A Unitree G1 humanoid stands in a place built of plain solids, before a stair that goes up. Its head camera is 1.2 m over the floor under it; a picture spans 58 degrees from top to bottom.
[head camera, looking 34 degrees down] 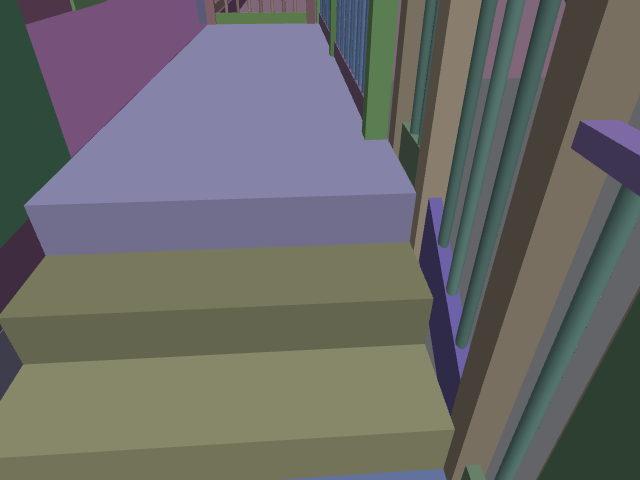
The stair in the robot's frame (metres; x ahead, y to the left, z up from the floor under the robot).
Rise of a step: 0.19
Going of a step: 0.29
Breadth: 1.20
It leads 4 degrees to the left of straight ahead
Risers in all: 3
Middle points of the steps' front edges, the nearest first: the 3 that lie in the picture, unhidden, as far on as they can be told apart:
0.60 0.25 0.19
0.89 0.27 0.37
1.18 0.29 0.56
